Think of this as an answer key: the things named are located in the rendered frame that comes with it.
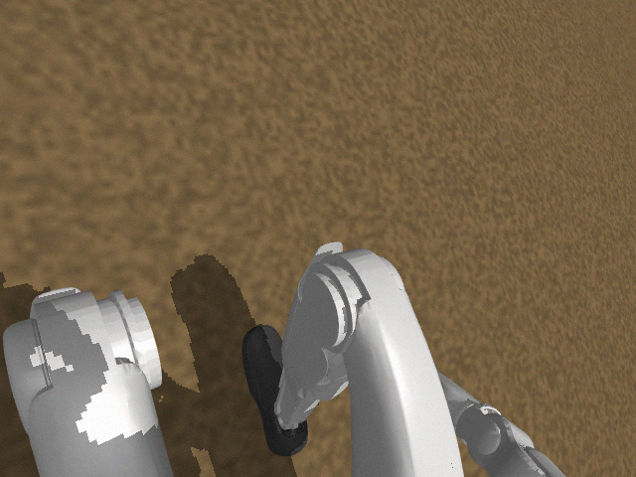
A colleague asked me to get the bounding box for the right robot foot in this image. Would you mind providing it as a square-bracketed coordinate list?
[242, 325, 308, 456]

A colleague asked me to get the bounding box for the right robot hand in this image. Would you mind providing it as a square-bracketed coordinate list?
[438, 372, 481, 434]

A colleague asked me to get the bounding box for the right robot arm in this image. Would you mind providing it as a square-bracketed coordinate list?
[455, 403, 566, 477]

